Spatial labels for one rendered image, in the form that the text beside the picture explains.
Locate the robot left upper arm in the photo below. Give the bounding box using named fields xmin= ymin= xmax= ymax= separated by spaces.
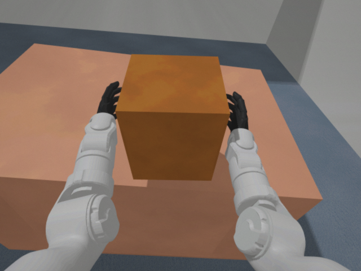
xmin=4 ymin=193 xmax=120 ymax=271

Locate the pedestal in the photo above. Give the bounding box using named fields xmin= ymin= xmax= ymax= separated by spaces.
xmin=0 ymin=43 xmax=323 ymax=260

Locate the robot left hand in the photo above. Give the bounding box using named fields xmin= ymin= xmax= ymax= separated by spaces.
xmin=97 ymin=81 xmax=122 ymax=119

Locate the robot right upper arm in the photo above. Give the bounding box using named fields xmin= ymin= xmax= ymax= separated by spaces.
xmin=234 ymin=206 xmax=350 ymax=271

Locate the carton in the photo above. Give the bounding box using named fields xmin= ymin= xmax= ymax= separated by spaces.
xmin=115 ymin=54 xmax=230 ymax=181

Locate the robot right forearm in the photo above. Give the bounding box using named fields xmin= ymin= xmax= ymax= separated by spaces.
xmin=225 ymin=128 xmax=292 ymax=217

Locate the robot left forearm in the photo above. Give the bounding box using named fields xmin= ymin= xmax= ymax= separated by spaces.
xmin=46 ymin=112 xmax=117 ymax=242

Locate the robot right hand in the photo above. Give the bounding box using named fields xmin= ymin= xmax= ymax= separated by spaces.
xmin=226 ymin=92 xmax=248 ymax=132

